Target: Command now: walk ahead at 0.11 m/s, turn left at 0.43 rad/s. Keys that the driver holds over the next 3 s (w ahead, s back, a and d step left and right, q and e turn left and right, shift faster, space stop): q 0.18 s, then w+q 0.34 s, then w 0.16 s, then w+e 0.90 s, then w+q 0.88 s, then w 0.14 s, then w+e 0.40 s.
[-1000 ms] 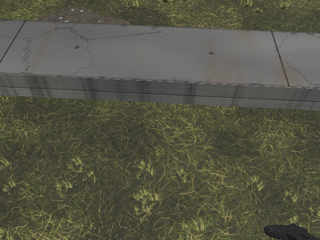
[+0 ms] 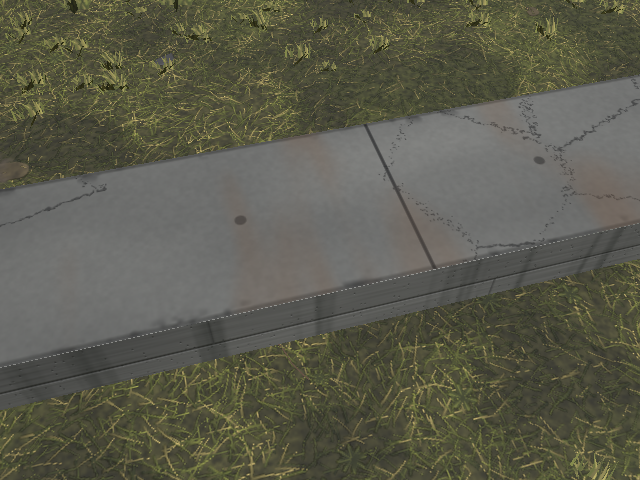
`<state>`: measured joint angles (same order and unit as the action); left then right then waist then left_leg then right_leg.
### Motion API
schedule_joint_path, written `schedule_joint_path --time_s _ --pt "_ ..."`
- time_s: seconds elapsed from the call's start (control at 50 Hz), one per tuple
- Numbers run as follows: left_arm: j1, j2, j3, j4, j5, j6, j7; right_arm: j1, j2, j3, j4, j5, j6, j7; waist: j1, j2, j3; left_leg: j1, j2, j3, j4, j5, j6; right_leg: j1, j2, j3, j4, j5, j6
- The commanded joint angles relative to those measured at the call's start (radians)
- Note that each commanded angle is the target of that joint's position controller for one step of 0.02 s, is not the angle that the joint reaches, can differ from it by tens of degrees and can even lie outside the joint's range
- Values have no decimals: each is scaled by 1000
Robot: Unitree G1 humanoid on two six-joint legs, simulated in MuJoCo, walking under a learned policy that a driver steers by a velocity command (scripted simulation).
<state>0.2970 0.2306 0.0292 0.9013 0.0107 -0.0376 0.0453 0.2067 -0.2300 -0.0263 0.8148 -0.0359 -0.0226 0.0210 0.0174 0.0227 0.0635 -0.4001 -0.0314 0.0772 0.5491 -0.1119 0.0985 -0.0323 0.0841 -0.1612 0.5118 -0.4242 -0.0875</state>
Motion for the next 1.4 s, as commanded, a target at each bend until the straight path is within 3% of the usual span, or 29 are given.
schedule_joint_path --time_s 0.02,0.04,0.06,0.1,0.18,0.22,0.28,0.38,0.44,0.48,0.5,0.52,0.54,0.58,0.62,0.74,0.82,0.86,0.9,0.92,0.94,0.96,1.0,1.04,1.2,1.26,1.36,1.38,1.4 --pt "21 79 23 -111 4 -6 -2 240 -279 -81 -3 4 -20 -23 -51 194 -219 485 337 -437 -38 1039 217 -367 -3 8 734 -77 64" --pt "66 84 19 -101 13 12 -10 257 -283 -90 -3 50 -8 -22 -61 173 -363 543 419 -621 -97 998 358 -467 29 190 890 -206 79" --pt "32 112 20 -96 19 20 -14 176 -241 -86 -33 57 7 -24 -50 50 -269 437 391 -552 -146 747 343 -501 -40 235 903 -139 86" --pt "-71 135 29 -119 20 25 -16 59 -143 -58 -55 40 32 -29 -20 -50 -79 233 274 -445 -233 435 248 -525 -90 221 762 -50 102" --pt "-31 93 18 -122 20 69 -18 56 -178 -70 -49 27 32 -24 0 20 -122 162 168 -359 -246 342 168 -430 -77 196 582 22 134" --pt "-56 101 18 -134 23 70 -24 63 -195 -79 -50 26 34 -22 -15 51 -147 163 142 -398 -295 -17 155 -433 -88 197 489 39 143" --pt "-134 127 25 -163 27 63 -32 62 -212 -89 -57 18 43 -19 -47 111 -110 157 144 -507 -373 -413 150 -471 -93 200 388 56 154" --pt "-178 123 21 -185 18 24 -35 84 -233 -104 -53 11 37 -12 -68 98 -100 181 149 -585 -351 -476 142 -445 -72 209 246 31 138" --pt "-117 122 18 -180 2 3 -31 27 -227 -107 -71 10 38 -2 -23 106 -88 64 119 -602 -324 -501 125 -265 -33 204 88 -12 97" --pt "41 130 23 -136 -7 -11 -11 -62 -201 -104 -100 13 41 -5 83 52 -56 -160 28 -538 -231 -539 44 31 -39 194 -178 95 58" --pt "104 217 42 -123 3 -16 8 -57 -135 -89 -116 24 31 -8 94 -118 -52 -316 -59 -395 7 -539 -19 156 -224 369 -299 -60 31" --pt "89 315 61 -149 22 -14 14 -34 -63 -64 -142 31 14 -5 71 -267 -97 -422 -162 -228 278 -456 -45 174 -499 769 -424 -358 -42" --pt "22 300 67 -144 40 -15 11 -70 -144 -73 -140 0 4 1 28 -133 2 -445 -55 -249 376 -312 -45 19 -510 806 -433 -393 -91" --pt "-37 191 41 -143 16 -34 -13 -3 -160 -78 -97 -2 -6 25 -30 -100 31 -375 -25 -252 419 -180 -65 -31 -377 606 -419 -222 -54" --pt "-10 165 34 -127 12 -49 -24 30 -153 -74 -70 -12 -3 38 -23 -149 9 -336 -25 -211 476 -117 -85 -31 -298 445 -414 -35 -35" --pt "142 150 38 -35 -2 -63 -51 -183 -111 -41 -133 -17 -3 49 40 -154 24 -349 39 -88 275 -29 -118 36 -270 332 -383 315 -73" --pt "211 177 47 14 7 -57 -50 -295 -74 -13 -161 2 -15 43 76 -179 25 -157 21 1 58 -79 -113 -6 -268 313 -307 590 -73" --pt "212 194 52 31 6 -52 -48 -245 -91 -15 -148 9 -26 23 41 -178 2 -30 -8 7 -12 -93 -82 -10 -288 335 -235 768 -65" --pt "174 188 48 33 -14 -53 -46 -22 -140 -34 -74 -4 -48 -10 -75 -128 -127 298 -12 -20 -129 -11 -34 -65 -233 287 4 916 -26" --pt "136 152 36 1 -24 -59 -48 146 -205 -53 -43 -25 -60 -28 -153 -62 -249 565 158 -180 -140 -93 7 -245 -188 265 220 664 -6" --pt "203 18 5 -40 -48 -57 -48 239 -316 -78 -29 -38 -55 -36 -146 204 -397 836 478 -567 -186 -132 95 -558 -52 158 524 -2 27" --pt "183 140 39 -14 -18 -40 -37 230 -277 -77 -20 -9 -43 -31 -142 116 -360 687 486 -666 -247 -212 117 -584 -75 223 646 -74 3" --pt "118 97 39 -6 -8 -32 -51 62 -140 -39 -35 3 -47 -23 -66 69 -106 433 374 -408 -326 -183 74 -589 -152 229 630 66 -6" --pt "106 75 41 5 18 -10 -63 22 -92 -23 -26 6 -62 -29 -22 94 -31 309 305 -247 -371 -17 38 -540 -171 208 595 114 14" --pt "-141 27 29 -92 25 9 -108 89 -87 -27 43 15 -95 -36 -13 80 12 305 275 24 -410 228 50 -632 -183 151 393 338 49" --pt "-253 26 16 -137 24 8 -121 88 -131 -37 49 15 -95 -38 -18 67 21 268 263 103 -390 336 20 -499 -147 89 189 409 31" --pt "-66 81 37 -93 39 13 -89 104 -193 -53 48 20 -65 -44 57 56 -125 358 286 161 62 805 -2 -245 -11 15 136 230 -63" --pt "61 107 53 -53 44 2 -77 97 -199 -53 37 22 -53 -40 115 12 -187 280 264 170 293 670 -29 -75 18 26 44 268 -90" --pt "132 205 82 -36 50 -5 -63 114 -141 -39 17 8 -49 -36 127 -117 -212 53 191 163 610 95 -69 97 -148 254 -23 323 -127"
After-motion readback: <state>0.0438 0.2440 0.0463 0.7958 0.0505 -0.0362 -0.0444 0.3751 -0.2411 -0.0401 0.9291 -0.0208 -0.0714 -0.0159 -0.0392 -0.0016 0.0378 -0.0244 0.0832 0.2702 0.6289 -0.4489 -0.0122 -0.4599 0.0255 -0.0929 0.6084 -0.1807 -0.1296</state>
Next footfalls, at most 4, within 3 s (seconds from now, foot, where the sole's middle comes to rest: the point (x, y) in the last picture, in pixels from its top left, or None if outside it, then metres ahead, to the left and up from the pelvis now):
0.50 right None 0.16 -0.13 -0.76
0.92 left None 0.31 0.18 -0.76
1.40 right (326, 417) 0.59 0.03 -0.76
1.96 left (268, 249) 0.92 0.16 -0.60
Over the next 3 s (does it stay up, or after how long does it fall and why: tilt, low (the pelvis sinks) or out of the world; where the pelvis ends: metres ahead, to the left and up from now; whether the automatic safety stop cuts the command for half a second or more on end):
stays up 1.36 0.31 0.07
